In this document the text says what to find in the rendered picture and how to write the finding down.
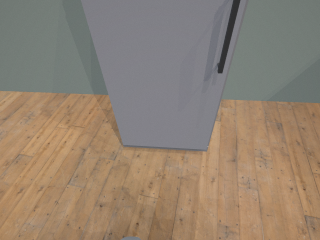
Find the handle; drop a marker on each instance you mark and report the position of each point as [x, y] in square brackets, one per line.
[228, 35]

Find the fridge door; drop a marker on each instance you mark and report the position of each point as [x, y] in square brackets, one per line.
[159, 60]

